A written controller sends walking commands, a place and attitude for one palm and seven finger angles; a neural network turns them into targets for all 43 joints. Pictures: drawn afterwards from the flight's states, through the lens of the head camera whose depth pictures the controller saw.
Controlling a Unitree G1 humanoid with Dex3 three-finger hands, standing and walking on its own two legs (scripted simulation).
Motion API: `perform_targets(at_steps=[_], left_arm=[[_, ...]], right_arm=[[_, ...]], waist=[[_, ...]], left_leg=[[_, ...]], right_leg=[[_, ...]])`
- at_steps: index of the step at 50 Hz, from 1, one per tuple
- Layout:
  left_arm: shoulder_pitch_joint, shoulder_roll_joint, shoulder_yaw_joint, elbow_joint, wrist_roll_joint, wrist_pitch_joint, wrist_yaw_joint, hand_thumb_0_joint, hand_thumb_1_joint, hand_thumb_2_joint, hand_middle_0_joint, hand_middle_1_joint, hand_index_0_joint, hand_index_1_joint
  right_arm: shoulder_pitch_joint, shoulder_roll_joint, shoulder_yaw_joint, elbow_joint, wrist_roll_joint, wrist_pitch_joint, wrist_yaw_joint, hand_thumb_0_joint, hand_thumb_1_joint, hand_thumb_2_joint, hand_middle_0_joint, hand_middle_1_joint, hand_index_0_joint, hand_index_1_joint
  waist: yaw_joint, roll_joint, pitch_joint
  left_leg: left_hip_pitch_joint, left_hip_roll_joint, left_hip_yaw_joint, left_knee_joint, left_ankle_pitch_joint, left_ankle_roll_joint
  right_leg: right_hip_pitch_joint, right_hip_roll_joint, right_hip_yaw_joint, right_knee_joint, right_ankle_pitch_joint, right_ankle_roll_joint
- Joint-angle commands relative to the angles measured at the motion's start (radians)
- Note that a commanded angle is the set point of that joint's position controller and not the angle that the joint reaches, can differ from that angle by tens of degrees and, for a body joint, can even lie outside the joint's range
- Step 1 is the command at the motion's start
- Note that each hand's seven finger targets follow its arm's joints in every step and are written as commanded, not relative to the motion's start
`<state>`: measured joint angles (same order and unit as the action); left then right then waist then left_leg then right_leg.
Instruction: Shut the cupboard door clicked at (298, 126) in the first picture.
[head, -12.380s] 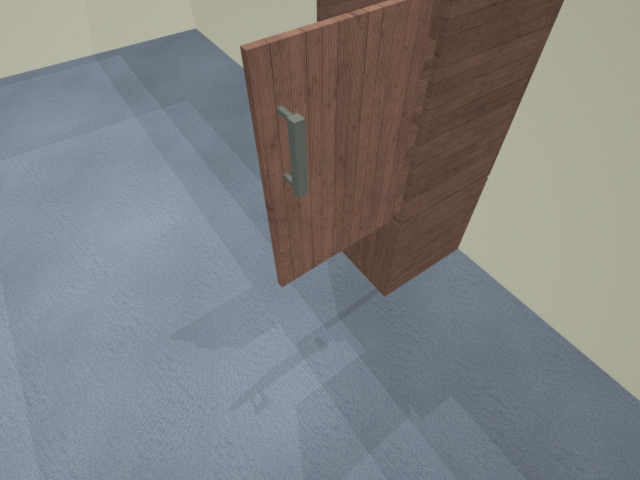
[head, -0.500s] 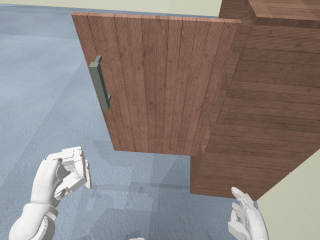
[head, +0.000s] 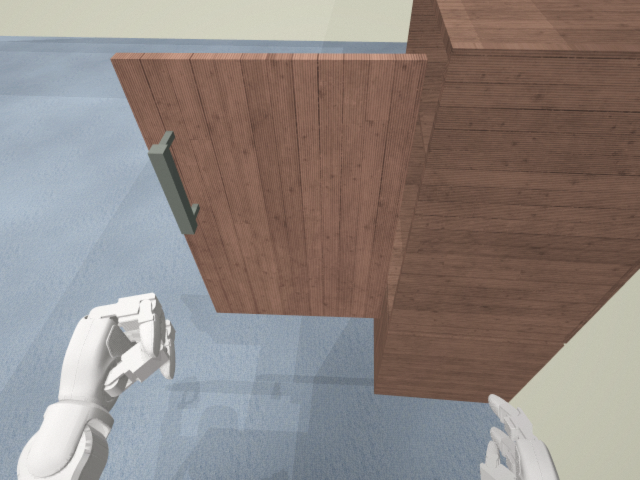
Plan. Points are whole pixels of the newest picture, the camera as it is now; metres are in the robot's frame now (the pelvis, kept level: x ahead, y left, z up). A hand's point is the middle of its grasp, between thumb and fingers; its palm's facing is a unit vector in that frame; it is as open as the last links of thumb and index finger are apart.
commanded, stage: raise the hand and make a fist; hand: left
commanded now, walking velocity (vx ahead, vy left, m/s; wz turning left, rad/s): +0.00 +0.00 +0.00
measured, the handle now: (179, 184) +0.49 +0.26 +0.10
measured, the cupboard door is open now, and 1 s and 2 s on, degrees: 92 92 91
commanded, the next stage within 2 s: bring the fist close to the handle in 0.08 s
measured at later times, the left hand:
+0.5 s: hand (170, 305) +0.28 +0.20 +0.10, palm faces +0.02 -1.00 -0.03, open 3.1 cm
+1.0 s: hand (183, 244) +0.37 +0.21 +0.11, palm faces +0.03 -1.00 -0.03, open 3.1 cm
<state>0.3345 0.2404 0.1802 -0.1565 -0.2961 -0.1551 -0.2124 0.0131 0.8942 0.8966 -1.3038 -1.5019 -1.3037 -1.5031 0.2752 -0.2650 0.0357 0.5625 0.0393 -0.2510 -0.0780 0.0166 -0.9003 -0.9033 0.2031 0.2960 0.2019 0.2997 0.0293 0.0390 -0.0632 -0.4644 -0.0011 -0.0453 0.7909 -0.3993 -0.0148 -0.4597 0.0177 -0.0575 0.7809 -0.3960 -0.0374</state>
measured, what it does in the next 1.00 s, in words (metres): stands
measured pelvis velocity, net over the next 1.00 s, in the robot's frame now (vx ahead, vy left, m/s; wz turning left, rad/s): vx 0.00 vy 0.01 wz -0.02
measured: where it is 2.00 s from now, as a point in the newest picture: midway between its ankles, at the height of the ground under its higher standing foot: outside the picture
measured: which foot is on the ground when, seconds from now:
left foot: down 0.00-1.00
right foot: down 0.00-1.00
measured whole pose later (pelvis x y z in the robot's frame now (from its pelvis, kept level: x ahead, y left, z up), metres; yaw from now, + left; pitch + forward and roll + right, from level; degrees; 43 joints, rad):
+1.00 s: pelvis +0.00 +0.01 +0.01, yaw -1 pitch +6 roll +0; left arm -0.31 0.30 0.24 0.46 -0.23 -0.16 -0.20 0.01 0.89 0.90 -1.30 -1.50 -1.30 -1.50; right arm 0.27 -0.26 0.04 0.64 0.04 -0.16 -0.08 0.01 -0.90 -0.90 0.20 0.30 0.20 0.30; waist -0.01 0.03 -0.05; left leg -0.48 -0.01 -0.02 0.74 -0.37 0.01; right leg -0.48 0.00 -0.03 0.73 -0.36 -0.02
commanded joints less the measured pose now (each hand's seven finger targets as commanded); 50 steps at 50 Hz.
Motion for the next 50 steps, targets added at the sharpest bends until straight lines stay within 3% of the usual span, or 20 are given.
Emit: perform_targets(at_steps=[1,5,6,9,11,14,16,19,25,28,30,31,33,35,36,39,41,45,46,50], left_arm=[[-0.109,0.157,0.096,-0.195,-0.009,-0.077,0.002,0.000,0.900,0.900,-1.300,-1.500,-1.300,-1.500],[-0.124,0.135,0.088,-0.192,-0.018,-0.070,-0.007,0.000,0.900,0.900,-1.300,-1.500,-1.300,-1.500],[-0.119,0.151,0.099,-0.190,-0.018,-0.071,-0.006,0.000,0.900,0.900,-1.300,-1.500,-1.300,-1.500],[-0.131,0.134,0.087,-0.186,-0.017,-0.072,-0.010,0.000,0.900,0.900,-1.300,-1.500,-1.300,-1.500],[-0.227,0.156,0.086,-0.177,-0.008,-0.078,-0.001,0.000,0.900,0.900,-1.300,-1.500,-1.300,-1.500],[-0.309,0.128,0.059,-0.153,0.001,-0.080,0.002,0.000,0.900,0.900,-1.300,-1.500,-1.300,-1.500],[-0.344,0.153,0.081,-0.091,-0.002,-0.071,0.003,0.000,0.900,0.900,-1.300,-1.500,-1.300,-1.500],[-0.400,0.140,0.067,-0.058,0.007,-0.058,-0.007,0.000,0.900,0.900,-1.300,-1.500,-1.300,-1.500],[-0.478,0.153,0.090,0.010,0.019,-0.033,0.009,0.000,0.900,0.900,-1.300,-1.500,-1.300,-1.500],[-0.538,0.135,0.069,0.046,0.029,-0.034,0.026,0.000,0.900,0.900,-1.300,-1.500,-1.300,-1.500],[-0.553,0.149,0.086,0.078,0.035,-0.033,0.033,0.000,0.900,0.900,-1.300,-1.500,-1.300,-1.500],[-0.568,0.191,0.118,0.104,0.038,-0.035,0.039,0.000,0.900,0.900,-1.300,-1.500,-1.300,-1.500],[-0.614,0.159,0.090,0.113,0.043,-0.038,0.034,0.000,0.900,0.900,-1.300,-1.500,-1.300,-1.500],[-0.701,0.166,0.082,0.140,0.051,-0.043,0.034,0.000,0.900,0.900,-1.300,-1.500,-1.300,-1.500],[-0.725,0.203,0.112,0.172,0.052,-0.044,0.039,0.000,0.900,0.900,-1.300,-1.500,-1.300,-1.500],[-0.834,0.185,0.087,0.226,0.054,-0.056,0.031,0.000,0.900,0.900,-1.300,-1.500,-1.300,-1.500],[-0.843,0.227,0.120,0.278,0.053,-0.061,0.025,0.000,0.900,0.900,-1.300,-1.500,-1.300,-1.500],[-0.918,0.222,0.114,0.369,0.053,-0.069,0.007,0.000,0.900,0.900,-1.300,-1.500,-1.300,-1.500],[-0.912,0.247,0.131,0.403,0.056,-0.069,0.008,0.000,0.900,0.900,-1.300,-1.500,-1.300,-1.500],[-1.035,0.286,0.162,0.484,0.057,-0.081,0.003,0.000,0.900,0.900,-1.300,-1.500,-1.300,-1.500]], right_arm=[[-0.082,-0.092,-0.039,-0.160,-0.003,-0.060,-0.005,0.000,-0.900,-0.900,0.200,0.300,0.200,0.300],[-0.089,-0.088,-0.039,-0.163,-0.002,-0.059,-0.009,0.000,-0.900,-0.900,0.200,0.300,0.200,0.300],[-0.085,-0.090,-0.040,-0.161,-0.003,-0.059,-0.009,0.000,-0.900,-0.900,0.200,0.300,0.200,0.300],[-0.090,-0.086,-0.037,-0.159,-0.003,-0.059,-0.009,0.000,-0.900,-0.900,0.200,0.300,0.200,0.300],[-0.088,-0.093,-0.036,-0.146,-0.003,-0.057,-0.014,0.000,-0.900,-0.900,0.200,0.300,0.200,0.300],[-0.091,-0.091,-0.035,-0.135,-0.001,-0.062,-0.017,0.000,-0.900,-0.900,0.200,0.300,0.200,0.300],[-0.081,-0.099,-0.036,-0.122,-0.002,-0.061,-0.020,0.000,-0.900,-0.900,0.200,0.300,0.200,0.300],[-0.088,-0.097,-0.036,-0.120,0.000,-0.057,-0.021,0.000,-0.900,-0.900,0.200,0.300,0.200,0.300],[-0.080,-0.095,-0.038,-0.115,-0.002,-0.041,-0.014,0.000,-0.900,-0.900,0.200,0.300,0.200,0.300],[-0.078,-0.096,-0.039,-0.109,-0.003,-0.032,-0.008,0.000,-0.900,-0.900,0.200,0.300,0.200,0.300],[-0.072,-0.099,-0.041,-0.106,-0.004,-0.023,-0.005,0.000,-0.900,-0.900,0.200,0.300,0.200,0.300],[-0.068,-0.106,-0.044,-0.099,-0.005,-0.016,-0.007,0.000,-0.900,-0.900,0.200,0.300,0.200,0.300],[-0.076,-0.100,-0.043,-0.104,-0.003,-0.007,-0.004,0.000,-0.900,-0.900,0.200,0.300,0.200,0.300],[-0.073,-0.103,-0.042,-0.093,-0.002,0.000,-0.006,0.000,-0.900,-0.900,0.200,0.300,0.200,0.300],[-0.066,-0.108,-0.046,-0.084,-0.003,0.005,-0.010,0.000,-0.900,-0.900,0.200,0.300,0.200,0.300],[-0.068,-0.107,-0.044,-0.073,-0.001,0.011,-0.013,0.000,-0.900,-0.900,0.200,0.300,0.200,0.300],[-0.050,-0.116,-0.049,-0.064,-0.003,0.018,-0.016,0.000,-0.900,-0.900,0.200,0.300,0.200,0.300],[-0.037,-0.117,-0.052,-0.056,0.001,0.034,-0.011,0.000,-0.900,-0.900,0.200,0.300,0.200,0.300],[-0.028,-0.124,-0.053,-0.054,0.000,0.042,-0.011,0.000,-0.900,-0.900,0.200,0.300,0.200,0.300],[-0.017,-0.127,-0.054,-0.045,0.001,0.064,-0.010,0.000,-0.900,-0.900,0.200,0.300,0.200,0.300]], waist=[[-0.006,-0.052,-0.114],[-0.003,-0.050,-0.116],[-0.007,-0.092,-0.122],[-0.004,-0.043,-0.106],[-0.023,-0.058,-0.094],[-0.025,0.005,-0.116],[-0.028,-0.066,-0.126],[-0.016,-0.006,-0.159],[-0.001,0.011,-0.206],[-0.015,-0.023,-0.192],[-0.010,-0.015,-0.197],[-0.012,-0.054,-0.203],[-0.013,-0.014,-0.209],[-0.028,0.002,-0.198],[-0.033,-0.034,-0.202],[-0.041,0.016,-0.212],[-0.038,-0.027,-0.247],[-0.040,0.008,-0.255],[-0.040,-0.037,-0.256],[-0.049,-0.022,-0.259]], left_leg=[[-0.009,-0.023,0.029,-0.086,0.175,0.037],[-0.006,-0.026,0.032,-0.088,0.167,0.036],[-0.010,-0.022,0.028,-0.085,0.171,0.037],[0.002,-0.024,0.029,-0.094,0.173,0.035],[0.001,-0.021,0.027,-0.094,0.160,0.040],[0.040,-0.022,0.022,-0.111,0.160,0.038],[0.030,-0.018,0.011,-0.116,0.166,0.041],[0.053,-0.021,0.016,-0.130,0.190,0.036],[0.087,-0.016,0.015,-0.148,0.271,0.027],[0.088,-0.012,0.015,-0.151,0.275,0.028],[0.089,-0.012,0.017,-0.156,0.283,0.024],[0.075,-0.010,0.017,-0.153,0.283,0.028],[0.085,-0.013,0.024,-0.158,0.286,0.027],[0.095,-0.011,0.020,-0.161,0.275,0.025],[0.084,-0.009,0.021,-0.154,0.262,0.031],[0.102,-0.011,0.018,-0.162,0.248,0.026],[0.100,-0.008,0.018,-0.153,0.270,0.030],[0.102,-0.011,0.022,-0.153,0.288,0.026],[0.086,-0.008,0.020,-0.151,0.282,0.030],[0.068,-0.013,0.030,-0.148,0.273,0.033]], right_leg=[[0.114,-0.044,0.099,-0.170,0.178,0.043],[0.119,-0.050,0.109,-0.179,0.178,0.048],[0.126,-0.050,0.109,-0.178,0.179,0.052],[0.111,-0.045,0.097,-0.175,0.180,0.044],[0.089,-0.038,0.091,-0.177,0.141,0.043],[0.070,-0.028,0.060,-0.158,0.151,0.032],[0.078,-0.021,0.048,-0.153,0.159,0.033],[0.094,-0.024,0.040,-0.141,0.201,0.026],[0.122,-0.019,0.016,-0.118,0.296,0.018],[0.112,-0.017,0.013,-0.121,0.301,0.020],[0.116,-0.016,0.010,-0.119,0.307,0.017],[0.133,-0.016,0.016,-0.122,0.307,0.019],[0.130,-0.019,0.019,-0.123,0.317,0.018],[0.107,-0.016,0.016,-0.126,0.300,0.015],[0.110,-0.015,0.022,-0.133,0.287,0.019],[0.095,-0.015,0.021,-0.133,0.274,0.013],[0.120,-0.015,0.025,-0.133,0.297,0.015],[0.111,-0.016,0.027,-0.128,0.329,0.012],[0.121,-0.016,0.027,-0.131,0.322,0.014],[0.120,-0.019,0.042,-0.135,0.338,0.016]])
